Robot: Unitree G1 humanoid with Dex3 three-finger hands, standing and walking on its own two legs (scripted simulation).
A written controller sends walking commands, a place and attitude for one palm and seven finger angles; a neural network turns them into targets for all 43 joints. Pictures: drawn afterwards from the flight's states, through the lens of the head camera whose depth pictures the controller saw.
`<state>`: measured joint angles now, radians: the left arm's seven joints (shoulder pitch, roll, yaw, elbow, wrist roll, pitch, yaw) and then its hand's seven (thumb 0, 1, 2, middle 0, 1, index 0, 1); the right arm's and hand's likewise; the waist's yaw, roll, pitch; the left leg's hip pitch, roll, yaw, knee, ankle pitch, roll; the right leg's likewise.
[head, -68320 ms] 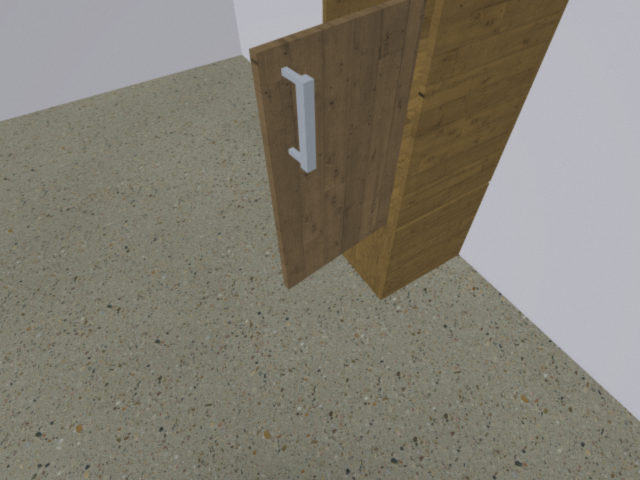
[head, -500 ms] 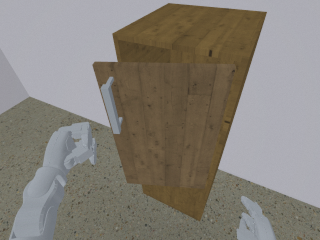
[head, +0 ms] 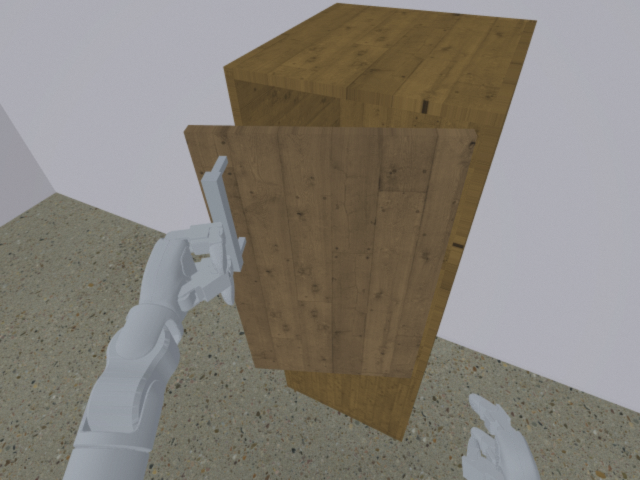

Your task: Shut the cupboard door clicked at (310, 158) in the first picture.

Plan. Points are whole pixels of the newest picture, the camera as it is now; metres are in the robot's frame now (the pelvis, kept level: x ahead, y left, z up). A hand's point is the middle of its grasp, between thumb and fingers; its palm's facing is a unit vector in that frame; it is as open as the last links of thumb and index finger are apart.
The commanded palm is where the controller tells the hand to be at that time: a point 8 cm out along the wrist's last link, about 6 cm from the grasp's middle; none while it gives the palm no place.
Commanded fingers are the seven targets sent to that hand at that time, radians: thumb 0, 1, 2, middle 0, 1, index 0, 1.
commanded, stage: bring the fist close to the handle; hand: left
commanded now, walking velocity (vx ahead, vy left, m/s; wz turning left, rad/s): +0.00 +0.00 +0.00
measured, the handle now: (228, 216) +0.41 +0.16 +0.14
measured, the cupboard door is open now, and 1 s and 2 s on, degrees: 22 18 0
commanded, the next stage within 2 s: push the door shut along its arc in 0.44 s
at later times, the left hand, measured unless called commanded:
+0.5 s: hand (234, 271) +0.31 +0.13 +0.14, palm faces +0.00 -1.00 -0.04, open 3.1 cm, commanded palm +0.29 +0.17 +0.15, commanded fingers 0.00 0.90 0.90 -1.30 -1.50 -1.30 -1.50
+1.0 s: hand (245, 241) +0.36 +0.13 +0.15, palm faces -0.09 -0.99 -0.06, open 3.1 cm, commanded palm +0.35 +0.17 +0.15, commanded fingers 0.00 0.90 0.90 -1.30 -1.50 -1.30 -1.50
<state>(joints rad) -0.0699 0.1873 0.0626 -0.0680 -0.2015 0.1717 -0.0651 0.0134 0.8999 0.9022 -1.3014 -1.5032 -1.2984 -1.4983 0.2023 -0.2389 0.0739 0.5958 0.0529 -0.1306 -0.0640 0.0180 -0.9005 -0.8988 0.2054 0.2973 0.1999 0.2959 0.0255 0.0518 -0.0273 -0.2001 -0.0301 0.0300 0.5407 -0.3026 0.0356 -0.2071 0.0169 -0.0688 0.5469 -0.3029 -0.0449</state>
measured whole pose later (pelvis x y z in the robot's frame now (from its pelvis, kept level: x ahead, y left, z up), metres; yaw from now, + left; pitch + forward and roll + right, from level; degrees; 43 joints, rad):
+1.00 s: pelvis +0.00 -0.01 +0.00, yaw +1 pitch -1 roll +0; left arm -0.37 0.25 0.09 0.31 -0.21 0.11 -0.16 0.01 0.90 0.90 -1.32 -1.50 -1.30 -1.50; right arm 0.22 -0.27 0.06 0.61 0.07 -0.05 -0.07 0.02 -0.90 -0.90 0.20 0.30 0.20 0.30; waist 0.00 0.05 -0.02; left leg -0.23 -0.02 0.01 0.54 -0.29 0.02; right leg -0.23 0.02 -0.08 0.54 -0.29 -0.06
